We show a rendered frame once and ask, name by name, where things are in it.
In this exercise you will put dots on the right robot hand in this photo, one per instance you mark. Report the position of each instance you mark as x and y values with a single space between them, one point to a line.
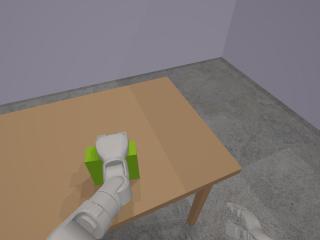
248 220

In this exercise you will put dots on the left robot forearm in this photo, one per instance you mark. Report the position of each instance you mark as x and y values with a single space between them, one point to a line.
97 213

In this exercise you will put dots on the left robot upper arm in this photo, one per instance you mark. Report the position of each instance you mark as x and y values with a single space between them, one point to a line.
73 231

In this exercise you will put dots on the left robot hand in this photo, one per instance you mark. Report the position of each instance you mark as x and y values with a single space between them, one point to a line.
112 146

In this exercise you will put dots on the table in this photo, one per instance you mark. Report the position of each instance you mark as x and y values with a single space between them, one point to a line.
44 178

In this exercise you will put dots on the sponge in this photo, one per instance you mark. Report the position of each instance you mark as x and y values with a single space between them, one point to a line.
95 165

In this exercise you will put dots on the right robot forearm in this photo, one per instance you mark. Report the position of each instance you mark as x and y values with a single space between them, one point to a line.
257 234

